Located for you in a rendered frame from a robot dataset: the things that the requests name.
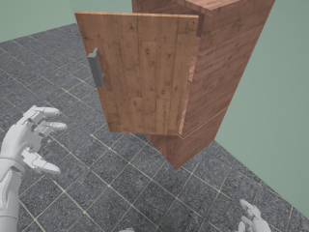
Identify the cupboard door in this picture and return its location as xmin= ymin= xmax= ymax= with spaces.
xmin=74 ymin=11 xmax=199 ymax=135

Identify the handle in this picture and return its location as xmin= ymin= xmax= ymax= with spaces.
xmin=87 ymin=47 xmax=105 ymax=88

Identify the left robot hand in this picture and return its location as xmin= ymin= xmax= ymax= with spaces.
xmin=0 ymin=105 xmax=68 ymax=175

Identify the robot left forearm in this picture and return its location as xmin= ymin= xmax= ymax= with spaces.
xmin=0 ymin=158 xmax=25 ymax=232

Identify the right robot hand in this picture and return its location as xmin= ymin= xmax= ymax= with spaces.
xmin=236 ymin=199 xmax=271 ymax=232

